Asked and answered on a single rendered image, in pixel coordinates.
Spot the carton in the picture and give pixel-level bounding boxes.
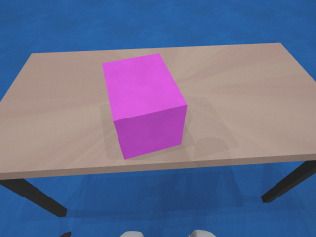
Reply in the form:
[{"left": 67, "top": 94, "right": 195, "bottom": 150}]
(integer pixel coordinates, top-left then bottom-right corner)
[{"left": 102, "top": 53, "right": 188, "bottom": 160}]

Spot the table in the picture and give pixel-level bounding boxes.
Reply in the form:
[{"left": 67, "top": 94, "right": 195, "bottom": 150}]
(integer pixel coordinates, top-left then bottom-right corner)
[{"left": 0, "top": 43, "right": 316, "bottom": 217}]

